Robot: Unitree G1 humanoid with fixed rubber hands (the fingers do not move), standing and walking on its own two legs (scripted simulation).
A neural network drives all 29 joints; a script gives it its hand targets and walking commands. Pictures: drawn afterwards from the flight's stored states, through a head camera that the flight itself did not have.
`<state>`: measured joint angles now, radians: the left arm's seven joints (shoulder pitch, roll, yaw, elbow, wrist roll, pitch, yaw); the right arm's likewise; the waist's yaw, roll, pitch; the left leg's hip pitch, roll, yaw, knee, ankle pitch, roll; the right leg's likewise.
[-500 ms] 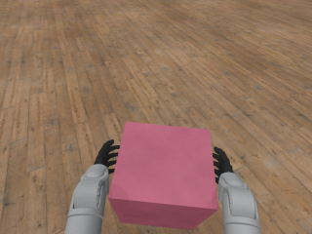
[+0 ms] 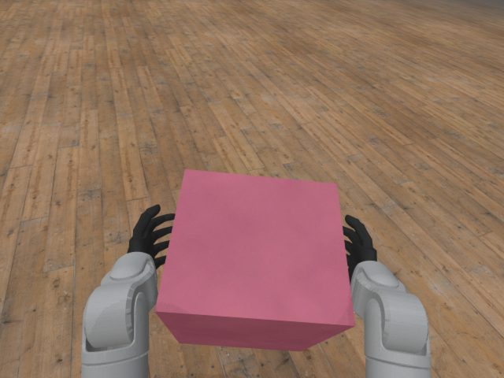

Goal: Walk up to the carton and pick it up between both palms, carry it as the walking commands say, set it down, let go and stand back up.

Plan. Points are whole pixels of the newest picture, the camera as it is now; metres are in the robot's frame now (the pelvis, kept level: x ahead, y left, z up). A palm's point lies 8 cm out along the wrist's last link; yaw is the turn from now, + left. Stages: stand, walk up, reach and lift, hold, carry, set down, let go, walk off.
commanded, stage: carry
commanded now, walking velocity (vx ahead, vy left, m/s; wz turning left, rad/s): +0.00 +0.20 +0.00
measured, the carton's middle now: (250, 271) +0.28 +0.02 +0.04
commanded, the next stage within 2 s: none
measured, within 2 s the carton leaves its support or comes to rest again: neither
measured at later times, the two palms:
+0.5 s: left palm (87, 289) +0.20 +0.24 +0.09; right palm (319, 341) +0.17 -0.07 +0.07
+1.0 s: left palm out of the picture +0.14 +0.40 +0.08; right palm out of the picture +0.11 +0.09 +0.08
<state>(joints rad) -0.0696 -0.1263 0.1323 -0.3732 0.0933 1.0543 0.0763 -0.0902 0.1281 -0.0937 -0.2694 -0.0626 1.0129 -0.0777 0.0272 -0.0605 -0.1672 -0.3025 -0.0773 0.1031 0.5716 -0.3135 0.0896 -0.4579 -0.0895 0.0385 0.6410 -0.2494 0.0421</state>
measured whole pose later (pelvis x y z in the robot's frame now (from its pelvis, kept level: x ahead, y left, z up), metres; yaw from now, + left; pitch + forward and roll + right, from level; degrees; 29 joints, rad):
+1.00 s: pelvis -0.11 +0.27 +0.00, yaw -7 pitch +4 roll +0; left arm 0.01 -0.13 0.07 -0.52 0.04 1.21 0.13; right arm 0.05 0.13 -0.09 -0.48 -0.02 1.17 -0.11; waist 0.02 -0.02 -0.10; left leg -0.46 -0.03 0.15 0.55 -0.17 0.11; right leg -0.53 -0.08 -0.08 0.98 -0.50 0.03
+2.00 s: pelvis -0.16 +0.57 +0.01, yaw -9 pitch +2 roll -2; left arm 0.03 -0.13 0.06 -0.48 0.05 1.22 0.13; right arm 0.03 0.13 -0.11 -0.45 -0.02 1.23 -0.12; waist 0.01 0.04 -0.18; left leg -0.31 -0.10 0.22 0.24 -0.03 0.00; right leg -0.27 -0.06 -0.16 0.54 -0.46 -0.01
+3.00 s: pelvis -0.20 +0.66 +0.01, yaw -8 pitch +2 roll +0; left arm 0.00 -0.13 0.07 -0.49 0.03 1.23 0.13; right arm 0.05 0.13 -0.09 -0.49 -0.02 1.22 -0.12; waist 0.00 -0.01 -0.12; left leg -0.30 -0.08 0.05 0.46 -0.20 0.09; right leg -0.32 -0.02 -0.09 0.48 -0.20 -0.01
